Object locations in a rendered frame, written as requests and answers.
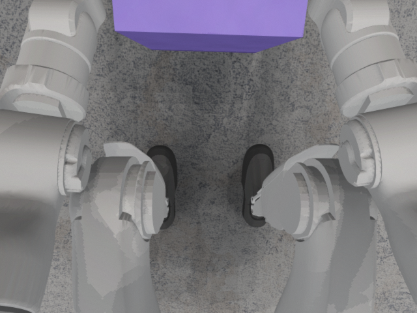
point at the right robot foot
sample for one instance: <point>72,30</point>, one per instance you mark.
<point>258,164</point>

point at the left robot forearm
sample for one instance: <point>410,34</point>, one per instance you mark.
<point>51,74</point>

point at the robot left upper arm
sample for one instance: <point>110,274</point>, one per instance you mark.
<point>43,159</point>

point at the robot left thigh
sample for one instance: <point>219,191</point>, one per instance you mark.
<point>122,206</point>

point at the robot right upper arm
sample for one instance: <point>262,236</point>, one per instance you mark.
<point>378,150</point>

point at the right robot forearm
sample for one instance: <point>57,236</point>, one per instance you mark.
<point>364,54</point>

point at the carton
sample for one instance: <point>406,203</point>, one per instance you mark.
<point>238,26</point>

